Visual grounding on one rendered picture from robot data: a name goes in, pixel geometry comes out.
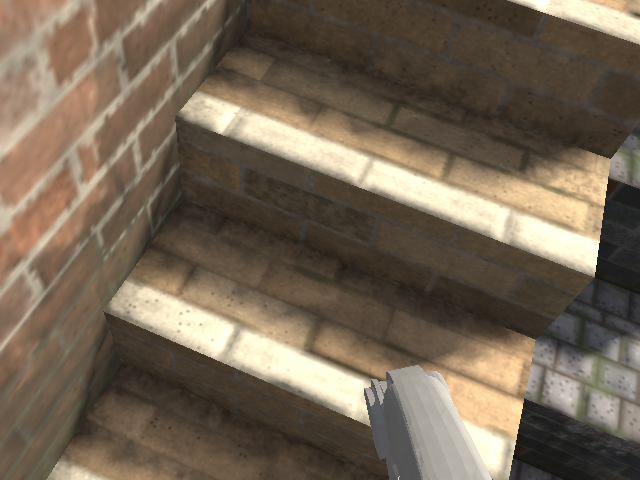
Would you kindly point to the right robot thigh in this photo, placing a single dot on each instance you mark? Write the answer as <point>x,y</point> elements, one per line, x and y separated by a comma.
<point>416,426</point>

